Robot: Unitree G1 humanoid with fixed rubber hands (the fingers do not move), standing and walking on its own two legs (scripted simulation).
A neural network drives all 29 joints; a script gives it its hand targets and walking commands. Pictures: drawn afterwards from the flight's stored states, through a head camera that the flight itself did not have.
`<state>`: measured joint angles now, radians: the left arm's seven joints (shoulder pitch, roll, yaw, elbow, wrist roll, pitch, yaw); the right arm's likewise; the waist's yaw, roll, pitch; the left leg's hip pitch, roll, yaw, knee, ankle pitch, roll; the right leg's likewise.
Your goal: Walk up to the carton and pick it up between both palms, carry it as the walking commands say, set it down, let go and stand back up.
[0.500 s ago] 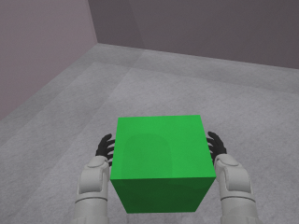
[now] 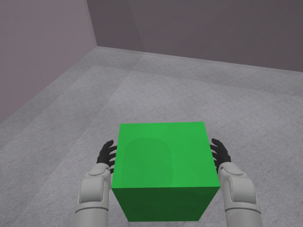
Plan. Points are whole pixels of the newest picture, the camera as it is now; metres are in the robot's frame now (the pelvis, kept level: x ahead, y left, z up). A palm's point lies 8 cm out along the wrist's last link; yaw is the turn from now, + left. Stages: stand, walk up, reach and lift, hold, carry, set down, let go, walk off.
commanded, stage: reach and lift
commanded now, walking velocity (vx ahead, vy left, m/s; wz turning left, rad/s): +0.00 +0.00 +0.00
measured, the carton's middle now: (162, 176) +0.28 +0.00 -0.03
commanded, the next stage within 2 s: hold in 0.10 s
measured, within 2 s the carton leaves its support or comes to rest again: neither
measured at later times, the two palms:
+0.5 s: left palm (103, 171) +0.26 +0.15 +0.04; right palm (224, 170) +0.26 -0.16 +0.04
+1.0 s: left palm (49, 195) +0.20 +0.27 +0.04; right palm (175, 165) +0.27 -0.04 +0.05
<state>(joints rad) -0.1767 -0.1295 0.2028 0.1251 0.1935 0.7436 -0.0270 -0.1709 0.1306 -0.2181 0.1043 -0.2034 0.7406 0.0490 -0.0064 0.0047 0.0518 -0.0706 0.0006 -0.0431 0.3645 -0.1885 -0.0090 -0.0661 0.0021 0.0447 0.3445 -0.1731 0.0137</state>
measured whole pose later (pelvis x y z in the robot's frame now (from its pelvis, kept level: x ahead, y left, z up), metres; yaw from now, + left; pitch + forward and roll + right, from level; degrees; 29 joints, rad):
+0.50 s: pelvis -0.01 +0.00 +0.00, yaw +0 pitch -7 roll +0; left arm -0.17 -0.13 0.20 0.12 0.19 0.75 -0.02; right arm -0.16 0.13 -0.21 0.10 -0.20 0.75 0.04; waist -0.01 0.01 0.06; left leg -0.07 0.00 -0.05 0.38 -0.19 -0.01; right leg -0.07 0.00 0.04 0.37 -0.18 0.01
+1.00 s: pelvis -0.02 +0.06 -0.03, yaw +11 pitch +4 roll +0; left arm -0.10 -0.10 0.15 -0.31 0.06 1.12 0.08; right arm -0.13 0.14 -0.12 -0.26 -0.09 1.08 -0.06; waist 0.01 -0.02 -0.10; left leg -0.48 -0.05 0.06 0.67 -0.26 0.08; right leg -0.58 -0.11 -0.05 1.13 -0.52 0.07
